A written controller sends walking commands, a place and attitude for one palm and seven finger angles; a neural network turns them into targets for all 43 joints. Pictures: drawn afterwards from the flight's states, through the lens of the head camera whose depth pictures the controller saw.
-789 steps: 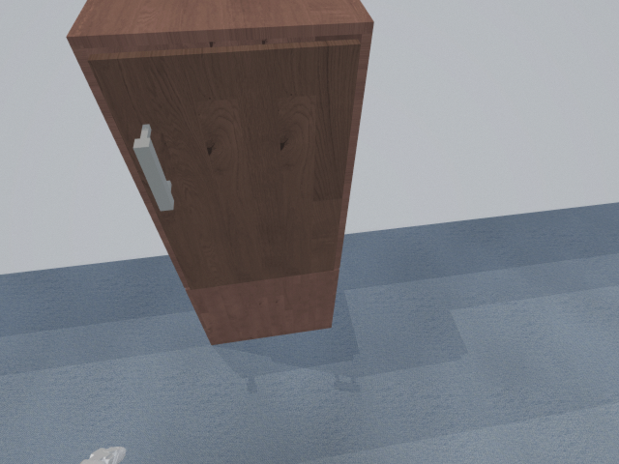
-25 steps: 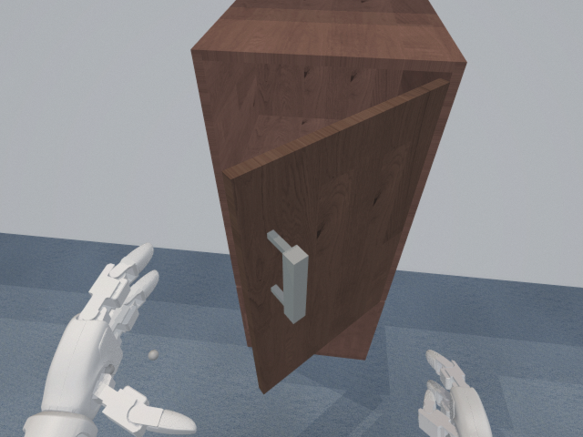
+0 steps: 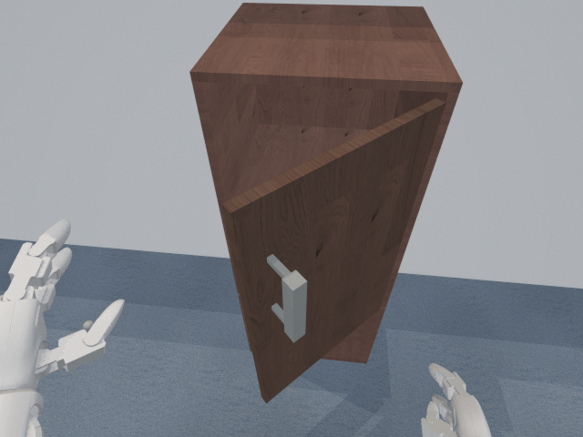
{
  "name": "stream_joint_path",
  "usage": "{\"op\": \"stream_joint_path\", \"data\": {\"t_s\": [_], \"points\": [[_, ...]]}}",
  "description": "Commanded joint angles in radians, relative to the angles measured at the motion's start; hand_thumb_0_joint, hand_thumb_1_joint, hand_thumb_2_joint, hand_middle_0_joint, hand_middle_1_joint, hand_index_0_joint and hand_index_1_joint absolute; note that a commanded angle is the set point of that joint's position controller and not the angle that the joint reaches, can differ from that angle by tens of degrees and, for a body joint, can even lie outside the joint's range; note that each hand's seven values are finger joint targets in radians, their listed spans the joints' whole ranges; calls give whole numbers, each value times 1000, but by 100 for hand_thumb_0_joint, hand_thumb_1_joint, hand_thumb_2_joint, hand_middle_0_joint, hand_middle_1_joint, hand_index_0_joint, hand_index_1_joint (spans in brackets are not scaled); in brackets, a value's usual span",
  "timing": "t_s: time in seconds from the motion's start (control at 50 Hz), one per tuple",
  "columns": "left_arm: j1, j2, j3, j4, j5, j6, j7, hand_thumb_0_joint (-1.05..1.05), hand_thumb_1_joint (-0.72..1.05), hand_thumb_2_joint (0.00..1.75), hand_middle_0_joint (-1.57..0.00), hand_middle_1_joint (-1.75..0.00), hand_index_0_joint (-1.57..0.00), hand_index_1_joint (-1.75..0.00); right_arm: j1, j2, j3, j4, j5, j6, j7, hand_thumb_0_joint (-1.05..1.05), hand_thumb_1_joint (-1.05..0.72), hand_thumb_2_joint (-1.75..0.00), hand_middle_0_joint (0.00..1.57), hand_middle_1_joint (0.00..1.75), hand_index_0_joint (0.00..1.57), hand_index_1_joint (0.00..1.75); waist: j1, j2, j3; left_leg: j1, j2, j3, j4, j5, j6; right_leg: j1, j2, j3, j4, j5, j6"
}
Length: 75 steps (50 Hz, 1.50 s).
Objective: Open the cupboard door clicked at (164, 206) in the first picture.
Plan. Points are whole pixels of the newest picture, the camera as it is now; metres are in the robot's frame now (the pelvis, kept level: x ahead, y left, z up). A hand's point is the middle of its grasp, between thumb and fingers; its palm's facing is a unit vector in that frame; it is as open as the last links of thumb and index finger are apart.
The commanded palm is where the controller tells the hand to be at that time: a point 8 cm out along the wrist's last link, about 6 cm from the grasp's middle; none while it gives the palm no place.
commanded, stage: draw the hand back to the body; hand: left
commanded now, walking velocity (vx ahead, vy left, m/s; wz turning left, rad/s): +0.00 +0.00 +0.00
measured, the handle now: (285, 298) +0.29 +0.05 +0.06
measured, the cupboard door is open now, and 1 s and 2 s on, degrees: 45 45 45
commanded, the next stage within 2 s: step back with the hand held close in 0.50 s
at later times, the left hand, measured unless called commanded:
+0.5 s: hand (96, 302) +0.20 +0.24 +0.16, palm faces +0.43 -0.81 -0.40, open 7.5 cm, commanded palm +0.15 +0.28 +0.17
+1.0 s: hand (76, 320) +0.18 +0.25 +0.16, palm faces +0.33 -0.80 -0.50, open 7.4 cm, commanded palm +0.12 +0.29 +0.18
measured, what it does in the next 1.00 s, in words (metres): stands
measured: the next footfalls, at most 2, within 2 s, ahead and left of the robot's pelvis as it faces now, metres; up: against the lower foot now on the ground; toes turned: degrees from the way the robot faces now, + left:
left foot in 1.48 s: -0.02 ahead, +0.11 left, +0.00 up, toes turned +2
right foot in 1.84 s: -0.26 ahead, -0.06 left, +0.00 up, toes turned -3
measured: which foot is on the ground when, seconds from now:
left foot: down 0.00-1.00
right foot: down 0.00-1.00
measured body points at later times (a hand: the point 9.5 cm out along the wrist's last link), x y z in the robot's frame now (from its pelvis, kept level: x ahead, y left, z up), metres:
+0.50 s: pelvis +0.01 -0.02 +0.00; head +0.00 -0.04 +0.45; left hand +0.17 +0.28 +0.18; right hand +0.21 -0.24 -0.08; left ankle +0.01 +0.09 -0.74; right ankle -0.04 -0.12 -0.74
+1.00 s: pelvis -0.03 -0.01 +0.00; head -0.01 -0.01 +0.45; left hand +0.16 +0.29 +0.18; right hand +0.15 -0.26 -0.07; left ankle +0.01 +0.09 -0.74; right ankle -0.04 -0.12 -0.74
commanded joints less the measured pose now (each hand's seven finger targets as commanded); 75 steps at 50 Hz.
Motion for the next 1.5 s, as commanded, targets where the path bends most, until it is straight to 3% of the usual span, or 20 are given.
{"op": "stream_joint_path", "data": {"t_s": [0.0,0.1,0.16,0.3,0.56,0.6,0.62,0.64,0.68,0.72,0.84,1.0,1.12,1.18,1.26,1.34,1.38,1.42,1.44,1.48], "points": [[-90,185,161,-207,0,-68,14,0,73,82,-19,-30,-19,-30,-137,-111,-54,-155,2,-55,-6,0,-90,-90,20,30,20,30,2,35,-71,114,44,-38,-88,237,-15,-53,-7,-10,-81,233,-17],[-134,217,218,-177,-11,-71,15,0,90,90,-20,-30,-20,-30,-142,-113,-61,-143,3,-46,-7,0,-90,-90,20,30,20,30,4,38,-76,137,42,-27,-92,263,-12,-41,-9,-8,-95,267,-14],[-109,161,165,-152,-13,-66,3,0,90,90,-20,-30,-20,-30,-139,-115,-63,-144,2,-38,2,0,-90,-90,20,30,20,30,-4,9,-71,149,42,-24,-93,287,-10,-47,-9,-12,-94,286,-7],[-121,210,198,-181,-11,-68,4,0,90,90,-20,-30,-20,-30,-149,-114,-67,-146,1,-30,-1,0,-90,-90,20,30,20,30,5,5,-98,154,32,-10,-80,310,-1,-17,-15,0,-99,349,-6],[-114,185,184,-140,-19,-66,-3,0,90,90,-20,-30,-20,-30,-157,-104,-69,-140,3,-23,-4,0,-90,-90,20,30,20,30,0,-10,-58,159,26,6,-79,284,5,-38,-19,8,-117,367,6],[-179,225,213,-143,-17,-71,3,0,90,90,-20,-30,-20,-30,-160,-109,-71,-134,3,-23,-9,0,-90,-90,20,30,20,30,-1,-28,-64,157,25,8,-79,270,8,-32,-21,11,-125,361,5],[-257,349,335,-174,-3,-104,8,0,90,90,-20,-30,-20,-30,-132,-134,-83,-155,13,-2,-3,0,-90,-90,20,30,20,30,-39,-45,-4,130,46,-21,-18,240,24,-134,-76,114,-181,470,26],[-165,268,276,-95,0,-105,-1,0,90,90,-20,-30,-20,-30,-141,-117,-82,-137,7,15,-2,0,-90,-90,20,30,20,30,-45,-78,-33,124,43,-20,7,242,23,-106,-101,109,-160,565,32],[-95,216,223,-88,8,-104,-9,0,90,90,-20,-30,-20,-30,-138,-122,-88,-160,10,43,5,0,-90,-90,20,30,20,30,-48,-99,-81,115,43,1,22,289,18,-72,-107,88,-117,684,55],[-62,221,225,-125,11,-104,-5,0,90,90,-20,-30,-20,-30,-138,-126,-93,-178,13,62,6,0,-90,-90,20,30,20,30,-48,-42,-134,130,57,5,13,391,16,-45,-102,66,-73,717,58],[-8,280,280,-220,7,-103,20,0,90,90,-20,-30,-20,-30,-137,-123,-102,-219,20,93,0,0,-90,-90,20,30,20,30,-49,-18,-187,121,92,-17,-5,504,7,-52,-78,58,-22,623,36],[51,275,295,-228,4,-130,32,0,90,90,-20,-30,-20,-30,-124,-134,-111,-226,18,82,0,0,-90,-90,20,30,20,30,-54,33,-133,-51,118,-81,-81,266,11,-63,-49,63,-16,313,19],[14,262,300,-242,32,-169,41,0,90,90,-20,-30,-20,-30,-106,-150,-109,-226,11,33,-1,0,-90,-90,20,30,20,30,-63,87,-50,-329,157,-156,-214,-276,47,-2,-11,73,36,15,19],[-21,243,308,-244,53,-183,43,0,90,90,-20,-30,-20,-30,-100,-155,-113,-222,7,2,-3,0,-90,-90,20,30,20,30,-56,156,-38,-529,220,-236,-318,-493,84,128,46,31,216,16,27],[-17,248,322,-249,49,-197,36,0,90,90,-20,-30,-20,-30,-93,-139,-114,-205,0,-27,4,0,-90,-90,20,30,20,30,-57,126,-39,-510,210,-225,-264,-461,81,89,44,61,186,-21,6],[-26,251,284,-287,20,-206,44,0,90,90,-20,-30,-20,-30,-58,-118,-124,-152,4,-33,23,0,-90,-90,20,30,20,30,-78,-188,-107,-12,19,-37,241,-91,-36,-397,-206,347,-183,-72,-116],[-58,252,273,-261,31,-194,54,0,90,90,-20,-30,-20,-30,-69,-103,-118,-137,-4,-26,23,0,-90,-90,20,30,20,30,-82,-202,-81,-45,14,-46,358,-84,-37,-405,-263,353,-162,111,-137],[-121,260,268,-273,34,-191,59,0,90,90,-20,-30,-20,-30,-73,-100,-107,-125,-9,-23,15,0,-90,-90,20,30,20,30,-93,-122,-38,-62,47,-72,148,-63,-35,-340,-225,272,-66,271,-101],[-134,270,280,-261,34,-191,59,0,90,90,-20,-30,-20,-30,-83,-106,-102,-128,-3,-24,7,0,-90,-90,20,30,20,30,-90,-73,-22,-45,55,-72,-8,37,-24,-336,-139,209,-3,260,-44],[-134,284,309,-283,36,-207,57,0,90,90,-20,-30,-20,-30,-96,-138,-112,-147,1,-36,-3,0,-90,-90,20,30,20,30,-61,114,-95,-110,199,-189,-128,279,35,-185,23,87,159,193,31]]}}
